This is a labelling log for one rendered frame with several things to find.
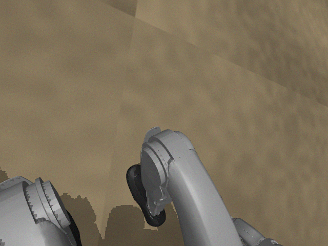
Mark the right robot foot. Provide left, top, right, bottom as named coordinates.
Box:
left=126, top=165, right=166, bottom=227

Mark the right robot hand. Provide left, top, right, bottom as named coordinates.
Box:
left=232, top=218, right=266, bottom=246

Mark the left robot foot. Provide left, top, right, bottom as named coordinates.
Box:
left=66, top=210, right=82, bottom=246

